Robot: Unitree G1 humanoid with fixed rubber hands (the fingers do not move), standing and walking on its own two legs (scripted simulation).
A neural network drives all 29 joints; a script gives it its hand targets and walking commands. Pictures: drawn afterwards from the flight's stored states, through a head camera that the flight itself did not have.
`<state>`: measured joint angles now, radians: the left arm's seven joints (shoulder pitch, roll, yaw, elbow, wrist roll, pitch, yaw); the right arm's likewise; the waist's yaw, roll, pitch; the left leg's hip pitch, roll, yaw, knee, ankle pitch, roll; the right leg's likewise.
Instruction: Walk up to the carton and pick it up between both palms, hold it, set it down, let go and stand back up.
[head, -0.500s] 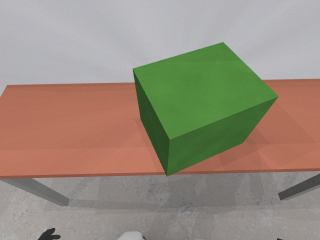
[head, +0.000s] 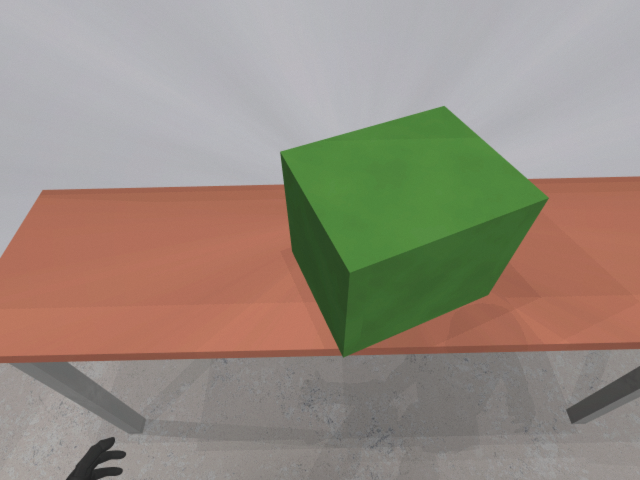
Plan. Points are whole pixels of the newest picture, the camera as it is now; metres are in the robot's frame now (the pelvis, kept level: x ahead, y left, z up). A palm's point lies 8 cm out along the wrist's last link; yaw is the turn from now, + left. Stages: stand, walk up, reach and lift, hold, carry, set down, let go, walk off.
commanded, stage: walk up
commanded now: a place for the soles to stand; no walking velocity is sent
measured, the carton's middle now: (394, 230) +0.46 -0.10 +0.00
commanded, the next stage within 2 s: none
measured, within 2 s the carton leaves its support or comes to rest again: neither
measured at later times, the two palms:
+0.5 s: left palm out of the picture +0.12 +0.30 -0.10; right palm out of the picture +0.04 -0.33 -0.11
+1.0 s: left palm out of the picture +0.05 +0.13 -0.07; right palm out of the picture +0.00 -0.52 -0.12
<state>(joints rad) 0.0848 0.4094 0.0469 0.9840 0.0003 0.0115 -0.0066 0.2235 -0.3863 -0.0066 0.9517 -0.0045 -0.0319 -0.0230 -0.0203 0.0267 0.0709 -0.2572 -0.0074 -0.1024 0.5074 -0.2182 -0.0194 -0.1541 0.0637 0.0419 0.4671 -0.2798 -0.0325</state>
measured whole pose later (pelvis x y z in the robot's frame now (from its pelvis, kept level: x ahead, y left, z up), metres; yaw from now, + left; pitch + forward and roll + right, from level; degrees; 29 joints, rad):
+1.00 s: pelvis -0.01 -0.19 +0.01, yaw -4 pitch +1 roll +5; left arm 0.32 0.40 0.05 0.84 0.00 0.03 -0.01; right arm 0.25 -0.44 -0.01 0.94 -0.01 0.00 -0.05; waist -0.02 0.00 0.10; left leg -0.45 -0.03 -0.12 0.96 -0.38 -0.01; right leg -0.23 0.07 0.01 0.47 -0.25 -0.02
